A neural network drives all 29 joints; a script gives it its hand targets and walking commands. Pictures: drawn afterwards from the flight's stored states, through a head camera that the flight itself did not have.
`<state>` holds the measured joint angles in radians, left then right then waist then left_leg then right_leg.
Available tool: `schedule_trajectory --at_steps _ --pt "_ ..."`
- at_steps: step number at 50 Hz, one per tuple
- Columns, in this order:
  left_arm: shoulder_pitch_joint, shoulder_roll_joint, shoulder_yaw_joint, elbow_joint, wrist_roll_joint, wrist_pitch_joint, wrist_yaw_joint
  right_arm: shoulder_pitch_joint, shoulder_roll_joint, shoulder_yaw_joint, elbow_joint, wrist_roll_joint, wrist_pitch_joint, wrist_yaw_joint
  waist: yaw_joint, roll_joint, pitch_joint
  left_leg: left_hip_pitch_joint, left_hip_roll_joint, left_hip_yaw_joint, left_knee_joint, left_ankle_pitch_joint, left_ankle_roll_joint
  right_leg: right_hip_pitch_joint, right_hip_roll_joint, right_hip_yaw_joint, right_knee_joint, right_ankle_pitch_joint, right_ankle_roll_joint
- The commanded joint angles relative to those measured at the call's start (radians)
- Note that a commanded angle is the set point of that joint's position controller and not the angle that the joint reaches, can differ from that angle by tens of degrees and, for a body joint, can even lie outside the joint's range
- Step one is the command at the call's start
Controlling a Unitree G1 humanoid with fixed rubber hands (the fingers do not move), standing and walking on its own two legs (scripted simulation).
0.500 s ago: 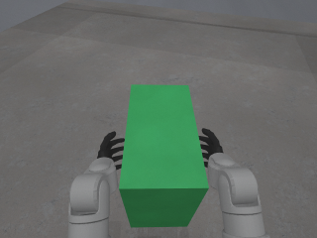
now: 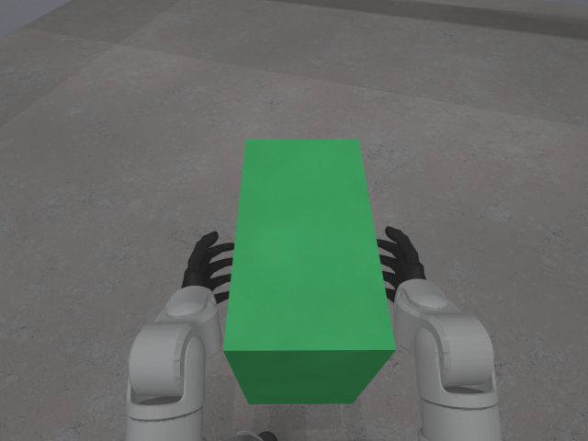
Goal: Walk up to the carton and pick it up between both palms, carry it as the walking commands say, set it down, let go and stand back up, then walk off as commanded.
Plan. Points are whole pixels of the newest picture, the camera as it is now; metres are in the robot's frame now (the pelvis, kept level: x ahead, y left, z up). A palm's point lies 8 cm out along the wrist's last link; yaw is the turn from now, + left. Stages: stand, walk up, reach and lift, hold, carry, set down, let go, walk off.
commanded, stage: carry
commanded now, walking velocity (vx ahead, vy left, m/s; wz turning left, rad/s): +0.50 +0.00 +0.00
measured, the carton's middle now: (301, 277) +0.34 +0.01 +0.02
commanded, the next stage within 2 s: none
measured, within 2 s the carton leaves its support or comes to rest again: neither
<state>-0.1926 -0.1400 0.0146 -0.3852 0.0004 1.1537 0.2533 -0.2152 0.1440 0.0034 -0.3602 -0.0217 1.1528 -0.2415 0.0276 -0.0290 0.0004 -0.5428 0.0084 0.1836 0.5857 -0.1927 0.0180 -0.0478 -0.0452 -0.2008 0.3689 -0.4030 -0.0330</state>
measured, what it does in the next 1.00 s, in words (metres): walks ahead: left foot, then right foot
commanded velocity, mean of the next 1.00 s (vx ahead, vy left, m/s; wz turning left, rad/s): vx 0.16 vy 0.00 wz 0.00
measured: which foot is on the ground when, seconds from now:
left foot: up 0.00-0.04, down 0.06-0.46, up 0.48-0.64, down 0.66-1.00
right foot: down 0.00-0.10, up 0.12-0.38, down 0.40-0.98, up 1.00-1.00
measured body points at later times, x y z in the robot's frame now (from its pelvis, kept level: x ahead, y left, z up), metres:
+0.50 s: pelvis +0.30 -0.05 +0.00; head +0.31 -0.06 +0.45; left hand +0.61 +0.05 +0.09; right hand +0.59 -0.20 +0.08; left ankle +0.19 +0.07 -0.70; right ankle +0.31 -0.15 -0.74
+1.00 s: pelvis +0.49 -0.08 +0.00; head +0.53 -0.08 +0.45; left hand +0.80 +0.03 +0.07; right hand +0.79 -0.22 +0.07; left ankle +0.41 +0.03 -0.73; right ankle +0.37 -0.16 -0.70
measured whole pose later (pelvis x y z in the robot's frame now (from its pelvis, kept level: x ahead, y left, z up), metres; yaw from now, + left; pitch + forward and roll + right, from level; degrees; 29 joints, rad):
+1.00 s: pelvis +0.49 -0.08 +0.00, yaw -2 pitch +6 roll +1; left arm -0.22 -0.14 0.03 -0.31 0.01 1.17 0.24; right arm -0.23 0.15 -0.01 -0.29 -0.03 1.16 -0.24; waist -0.03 -0.01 -0.04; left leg -0.19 0.04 0.22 0.43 -0.30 0.00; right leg -0.27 -0.09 -0.18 0.73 -0.33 0.04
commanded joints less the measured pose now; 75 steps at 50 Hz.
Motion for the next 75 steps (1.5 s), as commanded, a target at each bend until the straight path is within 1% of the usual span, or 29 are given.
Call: schedule_trajectory --at_steps 1,3,4,5,8,20,22,23,24,29,32,36,38,39,43,46,48,50,52,54,56,57,61,63,66,68,70,73,75 --pt "-0.337 -0.939 -0.523 -0.159 -0.268 -0.036 -0.172 -0.258 0.962 0.467 -0.143 0.206 -0.046 0.126 -0.03 -0.124 -0.479 0.419 -0.07 0.119 -0.211 0.227 0.023 0.133 -0.121 -0.001 0.247 0.973 0.023" --pt "-0.343 -0.875 -0.497 -0.102 -0.24 -0.001 -0.177 -0.25 0.925 0.465 -0.078 0.187 -0.014 0.122 -0.064 -0.064 -0.52 0.743 0.179 -0.247 -0.194 0.054 0.101 -0.2 -0.083 0.035 0.535 0.6 0.082" --pt "-0.443 -0.928 -0.519 -0.136 -0.263 0.003 -0.18 -0.29 0.947 0.422 -0.056 0.181 -0.016 0.12 -0.071 0.192 -0.539 0.886 0.381 -0.574 -0.293 0.077 0.208 -0.452 0.056 0.076 0.744 0.02 0.084" --pt "-0.412 -0.923 -0.541 -0.175 -0.274 0.003 -0.178 -0.223 0.933 0.393 -0.064 0.183 -0.026 0.123 -0.062 0.348 -0.549 0.907 0.443 -0.715 -0.3 0.145 0.298 -0.565 0.038 0.225 0.891 -0.125 0.072" --pt "-0.453 -0.998 -0.52 -0.091 -0.262 -0.002 -0.195 -0.356 1.023 0.425 -0.091 0.212 -0.028 0.154 -0.046 0.054 -0.477 0.662 0.378 -0.439 -0.299 0.131 0.202 -0.547 -0.083 0.268 0.732 -0.054 0.066" --pt "-0.363 -0.979 -0.471 -0.08 -0.191 -0.026 -0.137 -0.32 0.977 0.439 -0.072 0.228 -0.024 0.158 -0.04 0.174 -0.446 0.567 0.162 0.025 -0.064 0.394 0.033 -0.137 0.014 -0.023 -0.064 0.313 0.035" --pt "-0.305 -0.937 -0.441 -0.037 -0.164 -0.015 -0.13 -0.314 0.925 0.461 -0.06 0.231 0.001 0.161 -0.006 -0.034 -0.506 0.24 0.097 0.047 0.206 0.385 -0.063 0.225 -0.17 0.2 0.049 0.923 -0.087" --pt "-0.282 -0.943 -0.409 0.015 -0.14 -0.02 -0.129 -0.39 0.93 0.494 -0.11 0.26 0.002 0.162 0.007 -0.269 -0.443 -0.078 0.006 0.024 0.354 -0.229 -0.098 0.387 -0.27 0.372 0.05 1.342 -0.156" --pt "-0.352 -0.979 -0.427 -0.028 -0.158 -0.023 -0.125 -0.405 0.965 0.493 -0.1 0.286 0.012 0.171 0.005 -0.245 -0.408 -0.205 0.033 -0.072 0.308 -0.366 -0.079 0.493 -0.314 0.36 0.085 1.462 -0.175" --pt "-0.337 -1.024 -0.444 -0.081 -0.179 -0.06 -0.138 -0.429 1.03 0.508 -0.15 0.306 -0.04 0.171 -0.006 -0.163 -0.502 0.02 0.013 -0.064 -0.016 -0.209 -0.041 0.342 -0.261 0.207 0.088 1.259 -0.058" --pt "-0.427 -1.027 -0.507 -0.171 -0.234 -0.067 -0.156 -0.375 1.061 0.492 -0.161 0.27 -0.056 0.156 -0.04 -0.126 -0.54 0.427 0.041 0.014 -0.195 0.406 -0.006 0.104 -0.148 0.011 0.188 0.988 0.054" --pt "-0.427 -0.988 -0.546 -0.177 -0.246 -0.034 -0.155 -0.231 1.004 0.417 -0.034 0.206 -0.041 0.15 -0.064 0.285 -0.543 0.997 0.319 -0.232 -0.028 1.352 0.13 -0.494 -0.006 0.033 0.226 -0.085 0.107" --pt "-0.452 -1.011 -0.54 -0.148 -0.273 -0.028 -0.177 -0.347 0.983 0.438 -0.131 0.198 -0.048 0.143 -0.042 0.139 -0.523 0.851 0.286 -0.158 -0.034 1.161 0.101 -0.35 -0.023 0.038 0.06 0.081 0.099" --pt "-0.433 -1.028 -0.553 -0.114 -0.274 -0.013 -0.18 -0.339 0.97 0.424 -0.135 0.192 -0.046 0.143 -0.033 0.218 -0.513 0.731 0.254 -0.098 -0.037 0.985 0.059 -0.239 -0.045 0.046 -0.013 0.251 0.098" --pt "-0.464 -1.012 -0.517 -0.151 -0.27 -0.032 -0.17 -0.325 1.026 0.45 -0.11 0.222 -0.034 0.141 -0.033 -0.056 -0.498 0.333 0.106 0.001 0.088 0.561 -0.042 0.14 -0.163 0.107 0.189 1.245 0.039" --pt "-0.369 -0.985 -0.462 -0.089 -0.222 -0.042 -0.156 -0.361 1.028 0.473 -0.088 0.241 -0.036 0.141 -0.025 -0.177 -0.468 0.223 0.0 0.089 -0.152 0.156 -0.048 0.256 -0.153 0.072 0.316 1.422 0.055" --pt "-0.367 -0.969 -0.469 -0.102 -0.21 -0.043 -0.145 -0.35 1.015 0.47 -0.09 0.257 -0.039 0.149 -0.043 0.07 -0.507 0.636 0.08 0.031 -0.151 0.792 -0.022 -0.092 -0.085 0.015 0.451 0.938 0.103" --pt "-0.389 -0.984 -0.476 -0.118 -0.214 -0.053 -0.148 -0.339 1.018 0.465 -0.13 0.25 -0.049 0.144 -0.088 0.205 -0.481 1.138 0.274 -0.214 -0.041 1.466 0.105 -0.682 0.055 -0.04 0.442 -0.211 0.106" --pt "-0.399 -0.977 -0.472 -0.12 -0.224 -0.053 -0.147 -0.306 1.006 0.442 -0.115 0.238 -0.053 0.135 -0.09 0.235 -0.435 1.137 0.319 -0.266 -0.038 1.45 0.11 -0.77 0.069 0.018 0.393 -0.245 0.068" --pt "-0.296 -0.97 -0.454 -0.027 -0.202 -0.022 -0.156 -0.315 0.983 0.442 -0.08 0.212 -0.031 0.136 -0.04 0.185 -0.421 0.758 0.236 -0.116 0.018 0.971 0.041 -0.391 0.013 0.064 0.016 0.146 0.044" --pt "-0.344 -0.963 -0.462 -0.097 -0.196 -0.032 -0.153 -0.346 0.989 0.478 -0.105 0.252 -0.034 0.154 -0.003 -0.069 -0.479 0.227 0.115 -0.031 0.313 0.107 -0.046 0.179 -0.146 0.21 -0.056 1.121 0.014" --pt "-0.31 -1.025 -0.448 -0.059 -0.179 -0.051 -0.148 -0.414 1.006 0.527 -0.18 0.282 -0.046 0.16 0.001 -0.234 -0.517 -0.061 -0.003 -0.051 0.412 -0.375 -0.06 0.474 -0.307 0.381 0.155 1.807 -0.117" --pt "-0.381 -1.048 -0.501 -0.161 -0.207 -0.079 -0.143 -0.441 1.016 0.513 -0.222 0.319 -0.069 0.178 0.014 -0.078 -0.445 -0.183 0.019 -0.104 0.216 -0.344 -0.015 0.434 -0.287 0.275 0.233 1.421 -0.133" --pt "-0.345 -1.018 -0.487 -0.16 -0.205 -0.076 -0.144 -0.415 1.027 0.52 -0.198 0.313 -0.068 0.17 0.012 -0.175 -0.439 -0.057 -0.018 -0.047 0.139 -0.23 -0.003 0.304 -0.219 0.209 0.243 1.394 -0.084" --pt "-0.357 -0.968 -0.522 -0.173 -0.223 -0.067 -0.158 -0.295 1.027 0.495 -0.108 0.266 -0.056 0.171 -0.039 -0.091 -0.562 0.436 0.058 -0.052 -0.136 0.382 0.044 0.037 -0.146 0.078 0.361 0.882 0.03" --pt "-0.384 -0.997 -0.556 -0.163 -0.257 -0.042 -0.177 -0.276 0.995 0.437 -0.105 0.212 -0.061 0.149 -0.053 0.221 -0.553 0.715 0.271 -0.269 0.0 1.222 0.187 -0.302 0.02 0.052 0.479 0.133 0.087" --pt "-0.458 -0.997 -0.584 -0.166 -0.273 -0.032 -0.184 -0.224 0.994 0.389 -0.04 0.172 -0.06 0.145 -0.056 0.343 -0.507 0.816 0.335 -0.327 0.023 1.359 0.232 -0.494 0.013 0.144 0.484 -0.274 0.05" --pt "-0.504 -1.018 -0.562 -0.179 -0.306 -0.036 -0.193 -0.321 1.037 0.42 -0.072 0.189 -0.049 0.149 -0.024 0.153 -0.457 0.64 0.244 -0.17 0.06 0.961 0.12 -0.324 -0.008 0.13 0.122 0.068 0.038" --pt "-0.384 -1.01 -0.483 -0.069 -0.263 -0.023 -0.196 -0.372 1.014 0.463 -0.111 0.199 -0.04 0.141 -0.022 -0.116 -0.501 0.34 0.152 -0.088 0.194 0.449 0.04 -0.013 -0.121 0.219 0.145 0.949 -0.01"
